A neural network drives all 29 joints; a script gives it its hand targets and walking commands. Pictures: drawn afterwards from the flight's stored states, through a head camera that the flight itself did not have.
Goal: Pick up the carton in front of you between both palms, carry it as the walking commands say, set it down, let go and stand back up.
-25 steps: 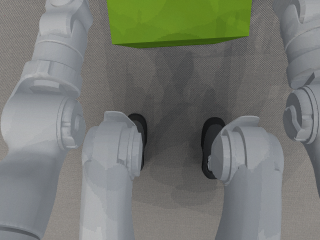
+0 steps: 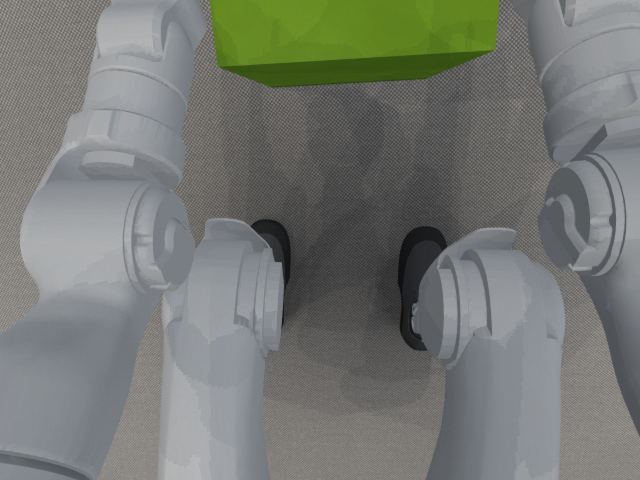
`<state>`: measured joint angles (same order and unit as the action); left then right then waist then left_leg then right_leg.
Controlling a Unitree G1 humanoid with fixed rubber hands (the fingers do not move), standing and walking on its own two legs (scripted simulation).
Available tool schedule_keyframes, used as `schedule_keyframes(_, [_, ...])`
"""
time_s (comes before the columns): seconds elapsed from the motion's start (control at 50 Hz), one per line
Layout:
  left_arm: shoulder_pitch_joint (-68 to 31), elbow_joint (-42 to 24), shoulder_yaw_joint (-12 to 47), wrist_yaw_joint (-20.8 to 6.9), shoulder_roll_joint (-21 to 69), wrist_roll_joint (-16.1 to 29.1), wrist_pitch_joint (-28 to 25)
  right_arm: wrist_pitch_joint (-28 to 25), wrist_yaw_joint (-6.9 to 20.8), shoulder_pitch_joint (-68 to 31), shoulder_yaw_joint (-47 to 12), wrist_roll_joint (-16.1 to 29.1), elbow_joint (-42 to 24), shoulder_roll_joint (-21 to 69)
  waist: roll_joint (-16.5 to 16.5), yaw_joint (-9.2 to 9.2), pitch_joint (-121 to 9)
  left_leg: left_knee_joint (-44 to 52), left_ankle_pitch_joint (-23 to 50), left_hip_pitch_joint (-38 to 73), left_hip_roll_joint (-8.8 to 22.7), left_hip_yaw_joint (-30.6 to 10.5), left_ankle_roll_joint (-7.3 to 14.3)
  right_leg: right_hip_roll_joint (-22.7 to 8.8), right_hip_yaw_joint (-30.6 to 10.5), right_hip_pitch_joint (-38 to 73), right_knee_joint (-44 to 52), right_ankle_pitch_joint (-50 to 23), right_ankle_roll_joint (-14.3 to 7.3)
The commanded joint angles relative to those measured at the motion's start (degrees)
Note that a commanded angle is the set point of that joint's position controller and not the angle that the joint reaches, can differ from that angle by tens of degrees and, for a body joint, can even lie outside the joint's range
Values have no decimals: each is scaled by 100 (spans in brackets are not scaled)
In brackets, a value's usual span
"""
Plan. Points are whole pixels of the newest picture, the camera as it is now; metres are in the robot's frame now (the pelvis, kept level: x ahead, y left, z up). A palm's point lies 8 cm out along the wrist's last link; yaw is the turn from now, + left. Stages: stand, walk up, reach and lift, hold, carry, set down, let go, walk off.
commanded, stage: reach and lift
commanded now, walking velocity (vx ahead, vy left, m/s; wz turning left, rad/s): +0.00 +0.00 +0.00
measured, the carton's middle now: out of the picture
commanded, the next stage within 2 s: none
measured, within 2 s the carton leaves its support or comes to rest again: leaves its support in 0.16 s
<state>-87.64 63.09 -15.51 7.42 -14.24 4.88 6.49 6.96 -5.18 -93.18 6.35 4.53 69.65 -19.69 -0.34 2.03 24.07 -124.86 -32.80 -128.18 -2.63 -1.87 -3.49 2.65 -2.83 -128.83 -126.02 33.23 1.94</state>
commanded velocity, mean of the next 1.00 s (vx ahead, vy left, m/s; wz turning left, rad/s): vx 0.00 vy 0.00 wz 0.00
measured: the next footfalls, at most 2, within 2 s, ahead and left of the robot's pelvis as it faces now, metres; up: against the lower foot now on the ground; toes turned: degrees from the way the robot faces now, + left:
none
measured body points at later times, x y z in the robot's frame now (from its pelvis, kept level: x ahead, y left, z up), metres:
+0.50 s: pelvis +0.00 +0.00 +0.06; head +0.29 -0.01 +0.40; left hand +0.53 +0.15 -0.02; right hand +0.54 -0.15 -0.02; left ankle +0.12 +0.14 -0.34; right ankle +0.11 -0.13 -0.34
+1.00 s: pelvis +0.02 +0.00 +0.17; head +0.25 -0.01 +0.56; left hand +0.50 +0.15 +0.12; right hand +0.50 -0.15 +0.12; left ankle +0.12 +0.14 -0.34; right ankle +0.11 -0.13 -0.34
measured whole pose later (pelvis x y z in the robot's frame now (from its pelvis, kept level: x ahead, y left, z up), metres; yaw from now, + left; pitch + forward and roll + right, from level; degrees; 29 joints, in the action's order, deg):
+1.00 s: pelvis +0.02 +0.00 +0.17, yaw -2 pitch +41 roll +0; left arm -51.8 34.2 -26.9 2.4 3.0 -11.8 22.7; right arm 22.4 -2.9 -54.0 24.3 -12.0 37.9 0.8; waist 0.4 1.4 -12.2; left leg -91.3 -28.4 -104.2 -5.6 -5.7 -4.0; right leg 6.3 -5.8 -104.5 -91.5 28.2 3.3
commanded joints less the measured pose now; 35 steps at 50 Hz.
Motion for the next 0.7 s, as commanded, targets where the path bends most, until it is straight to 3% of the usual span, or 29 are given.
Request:
schedule_keyframes(0.0, [-2907,-1147,1282,-1659,4929,-7,236,178,1637,-2211,-752,8,-1106,5269,301,85,-6225,711,1655,2652,-430,711,175,410,612,2709,834,-1534,-180])
schedule_keyframes(0.08, [-2895,-1680,1690,-1711,5493,307,358,257,1661,-2310,-1129,292,-1752,5690,248,71,-7249,623,2248,3147,-446,758,175,436,694,3038,730,-2063,-186])
schedule_keyframes(0.14, [-2998,-2176,2120,-1653,5925,641,438,287,1561,-2570,-1582,577,-2505,6111,345,47,-8778,585,2985,3737,-474,788,141,455,729,3843,681,-2902,-164])
schedule_keyframes(0.24, [-2878,-3171,2627,-1572,6576,669,774,618,1416,-2388,-2038,613,-3531,6952,427,76,-11294,840,3618,4366,-613,881,56,573,777,5060,890,-3763,-80])
schedule_keyframes(0.3, [-2537,-3327,2612,-1546,6712,429,973,870,1354,-1814,-1922,346,-3483,7295,397,31,-11021,1206,3138,4194,-680,919,28,660,853,4818,1289,-3263,-17])
schedule_keyframes(0.38, [-1893,-2387,1870,-1673,6791,-294,1218,1116,1491,-1067,-1136,-308,-2397,7455,333,88,-8807,1877,1639,3312,-676,923,94,695,858,3514,2063,-1617,-43])
schedule_keyframes(0.44, [-1732,-1905,1218,-1781,6684,-822,1307,1188,1579,-1009,-464,-786,-1912,7371,345,147,-8014,2314,980,3022,-663,885,161,716,808,3210,2487,-927,-90])
schedule_keyframes(0.56, [-1838,-1784,866,-1862,6748,-1115,1333,1208,1593,-1156,28,-1162,-1771,7319,311,77,-8246,2915,718,3341,-681,841,187,747,812,3605,3098,-638,-111])
schedule_keyframes(0.68, [-1659,-1954,1079,-1958,7106,-1084,1486,1345,1655,-986,-122,-1176,-2034,7627,204,-3,-9012,3375,892,4067,-700,864,145,750,842,4311,3553,-841,-82])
